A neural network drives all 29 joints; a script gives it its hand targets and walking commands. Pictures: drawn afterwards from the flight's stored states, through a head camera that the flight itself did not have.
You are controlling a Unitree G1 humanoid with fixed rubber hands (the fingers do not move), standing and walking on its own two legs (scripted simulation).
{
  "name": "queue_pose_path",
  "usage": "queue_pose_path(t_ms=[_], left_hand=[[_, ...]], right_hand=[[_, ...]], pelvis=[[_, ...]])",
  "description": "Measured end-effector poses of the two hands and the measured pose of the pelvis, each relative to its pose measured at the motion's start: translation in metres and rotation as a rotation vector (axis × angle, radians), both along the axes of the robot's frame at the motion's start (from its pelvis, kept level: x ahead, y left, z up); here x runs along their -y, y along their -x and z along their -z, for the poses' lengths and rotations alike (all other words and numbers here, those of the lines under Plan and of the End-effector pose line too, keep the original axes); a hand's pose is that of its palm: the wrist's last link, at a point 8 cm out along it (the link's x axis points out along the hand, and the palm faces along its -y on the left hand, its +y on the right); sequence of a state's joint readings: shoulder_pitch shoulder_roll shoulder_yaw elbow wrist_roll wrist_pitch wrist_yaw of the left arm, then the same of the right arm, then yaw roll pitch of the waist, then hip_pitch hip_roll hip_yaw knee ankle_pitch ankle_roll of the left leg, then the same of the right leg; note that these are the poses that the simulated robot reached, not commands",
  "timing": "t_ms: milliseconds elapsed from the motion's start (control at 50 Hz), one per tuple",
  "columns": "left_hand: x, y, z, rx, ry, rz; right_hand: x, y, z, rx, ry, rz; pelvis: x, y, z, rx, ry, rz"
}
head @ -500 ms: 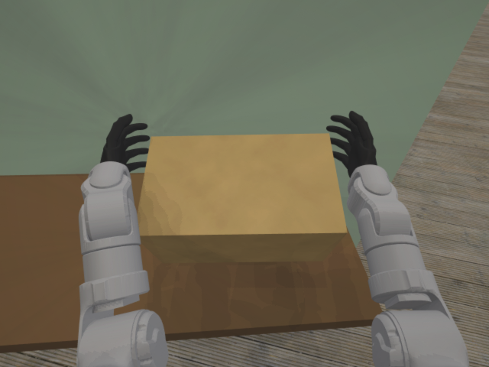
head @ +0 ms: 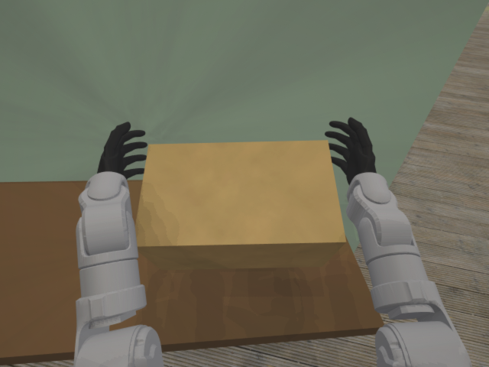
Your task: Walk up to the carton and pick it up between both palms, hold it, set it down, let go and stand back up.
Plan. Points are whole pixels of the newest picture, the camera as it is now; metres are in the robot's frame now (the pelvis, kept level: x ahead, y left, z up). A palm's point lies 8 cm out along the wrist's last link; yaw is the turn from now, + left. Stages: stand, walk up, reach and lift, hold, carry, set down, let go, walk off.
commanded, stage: hold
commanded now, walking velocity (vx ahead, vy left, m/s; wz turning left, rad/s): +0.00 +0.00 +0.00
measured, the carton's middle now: (240, 208) +0.34 +0.01 +0.10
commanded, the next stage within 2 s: none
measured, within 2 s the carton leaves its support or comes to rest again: neither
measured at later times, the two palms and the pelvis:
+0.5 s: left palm (121, 166) +0.35 +0.19 +0.18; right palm (362, 167) +0.35 -0.18 +0.19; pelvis +0.00 +0.00 +0.00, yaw +0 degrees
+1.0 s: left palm (121, 172) +0.34 +0.19 +0.18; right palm (364, 171) +0.34 -0.19 +0.19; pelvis +0.00 +0.00 +0.00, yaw +0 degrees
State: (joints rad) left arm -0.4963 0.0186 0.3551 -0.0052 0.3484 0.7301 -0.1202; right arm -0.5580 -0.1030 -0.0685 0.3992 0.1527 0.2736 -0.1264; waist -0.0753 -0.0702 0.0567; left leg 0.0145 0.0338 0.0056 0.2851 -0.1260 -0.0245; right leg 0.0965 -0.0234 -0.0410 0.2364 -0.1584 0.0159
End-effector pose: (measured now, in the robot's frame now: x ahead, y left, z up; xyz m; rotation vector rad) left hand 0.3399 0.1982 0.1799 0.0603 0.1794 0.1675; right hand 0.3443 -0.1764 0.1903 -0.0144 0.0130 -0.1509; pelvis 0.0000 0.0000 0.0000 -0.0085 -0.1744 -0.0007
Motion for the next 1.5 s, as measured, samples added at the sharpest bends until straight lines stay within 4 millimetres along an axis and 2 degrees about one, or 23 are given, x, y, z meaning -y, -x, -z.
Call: queue_pose_path(t_ms=[260,480,720,900,1060,1240,1380,1500], left_hand=[[0.009,-0.002,0.001,-0.03,0.004,0.004],[0.009,-0.015,-0.004,-0.025,0.001,0.018],[0.001,-0.005,0.003,-0.024,-0.004,-0.003],[0.006,-0.004,0.004,-0.024,0.001,0.008],[0.011,-0.003,-0.003,-0.016,-0.014,0.009],[0.005,0.002,-0.008,0.006,0.003,-0.009],[0.004,-0.006,-0.006,-0.023,0.015,0.0],[0.007,-0.011,-0.002,-0.025,-0.008,0.018]], right_hand=[[0.009,-0.001,0.006,-0.026,-0.008,0.003],[0.009,-0.007,0.002,-0.018,-0.006,0.016],[0.002,-0.007,0.005,-0.015,-0.012,-0.011],[0.006,-0.001,0.004,-0.018,-0.009,0.006],[0.011,0.0,0.003,-0.009,-0.01,0.003],[0.005,0.001,-0.006,0.014,-0.009,-0.011],[0.004,-0.006,-0.004,-0.015,-0.003,-0.001],[0.008,-0.004,0.002,-0.018,-0.012,0.012]], pelvis=[[0.005,0.012,0.0,-0.023,-0.003,-0.001],[0.004,0.003,-0.001,-0.027,-0.004,0.006],[0.001,-0.002,0.0,-0.006,-0.001,-0.002],[0.003,0.002,0.0,-0.007,-0.001,0.001],[0.004,0.006,-0.001,-0.013,-0.002,0.006],[0.006,0.007,0.0,-0.013,-0.002,0.002],[0.006,0.008,-0.001,-0.024,-0.004,-0.008],[0.002,0.006,-0.001,-0.023,-0.003,0.005]])
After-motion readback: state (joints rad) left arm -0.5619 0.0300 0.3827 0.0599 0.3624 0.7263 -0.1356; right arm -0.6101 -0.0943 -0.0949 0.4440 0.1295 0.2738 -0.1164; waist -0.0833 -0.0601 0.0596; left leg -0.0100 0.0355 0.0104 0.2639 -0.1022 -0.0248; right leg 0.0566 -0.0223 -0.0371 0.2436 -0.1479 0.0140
